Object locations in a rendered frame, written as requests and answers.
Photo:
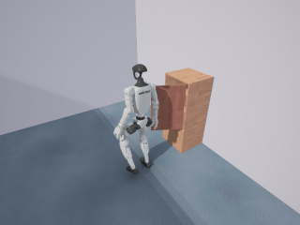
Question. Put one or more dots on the cupboard door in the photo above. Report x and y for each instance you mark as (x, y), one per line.
(171, 105)

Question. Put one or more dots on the right robot hand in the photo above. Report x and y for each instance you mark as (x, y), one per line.
(154, 121)

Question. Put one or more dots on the right robot foot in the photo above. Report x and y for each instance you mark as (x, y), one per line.
(148, 164)

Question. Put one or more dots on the robot torso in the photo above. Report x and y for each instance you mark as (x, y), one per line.
(141, 101)

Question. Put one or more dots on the robot right upper arm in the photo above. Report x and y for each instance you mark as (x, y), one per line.
(154, 95)

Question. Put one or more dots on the robot left upper arm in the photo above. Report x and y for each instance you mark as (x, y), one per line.
(128, 92)

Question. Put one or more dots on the left robot forearm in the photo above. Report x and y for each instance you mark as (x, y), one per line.
(124, 119)

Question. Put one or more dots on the right robot forearm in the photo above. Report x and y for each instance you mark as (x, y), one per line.
(155, 111)

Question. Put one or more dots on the left robot hand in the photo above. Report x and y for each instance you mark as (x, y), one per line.
(117, 131)

